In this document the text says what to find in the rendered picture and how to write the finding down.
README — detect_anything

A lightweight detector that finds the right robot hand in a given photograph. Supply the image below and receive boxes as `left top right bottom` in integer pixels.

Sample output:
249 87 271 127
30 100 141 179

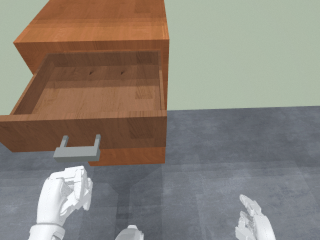
235 194 276 240

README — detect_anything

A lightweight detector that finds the handle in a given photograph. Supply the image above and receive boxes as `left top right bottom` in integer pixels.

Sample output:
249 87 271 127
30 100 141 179
53 134 101 163

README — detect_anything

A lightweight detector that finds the left robot thigh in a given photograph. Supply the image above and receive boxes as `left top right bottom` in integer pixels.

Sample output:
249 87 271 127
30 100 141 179
115 228 144 240

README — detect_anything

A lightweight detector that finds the drawer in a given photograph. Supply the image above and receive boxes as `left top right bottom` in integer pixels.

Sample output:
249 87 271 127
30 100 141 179
0 50 167 153

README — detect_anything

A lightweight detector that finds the left robot hand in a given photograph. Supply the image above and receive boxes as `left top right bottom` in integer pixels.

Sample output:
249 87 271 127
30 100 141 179
36 166 93 226

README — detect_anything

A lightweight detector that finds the robot left forearm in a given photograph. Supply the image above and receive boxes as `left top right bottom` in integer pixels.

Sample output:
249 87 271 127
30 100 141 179
28 223 65 240

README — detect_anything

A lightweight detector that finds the robot left shin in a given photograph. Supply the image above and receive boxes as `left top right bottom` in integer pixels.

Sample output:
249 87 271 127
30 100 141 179
127 225 137 229

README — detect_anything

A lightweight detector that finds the cabinet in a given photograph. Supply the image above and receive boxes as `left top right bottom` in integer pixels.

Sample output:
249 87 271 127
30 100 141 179
13 0 170 167

